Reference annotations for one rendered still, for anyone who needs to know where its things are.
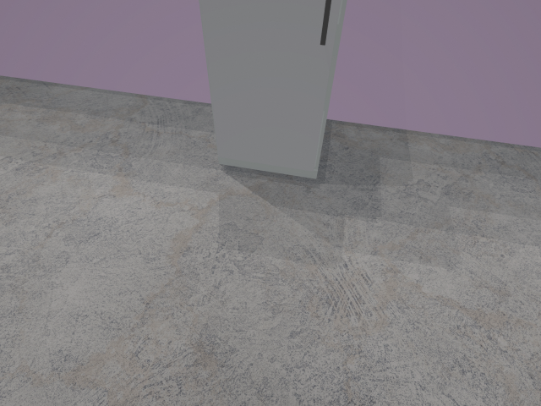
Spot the fridge door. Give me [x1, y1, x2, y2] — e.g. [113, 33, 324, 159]
[199, 0, 341, 172]

